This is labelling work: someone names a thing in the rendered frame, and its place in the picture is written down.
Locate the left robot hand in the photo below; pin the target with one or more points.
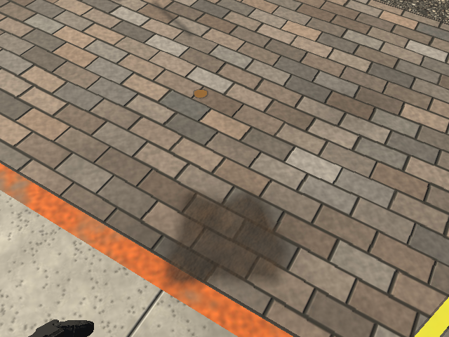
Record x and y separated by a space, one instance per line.
69 328

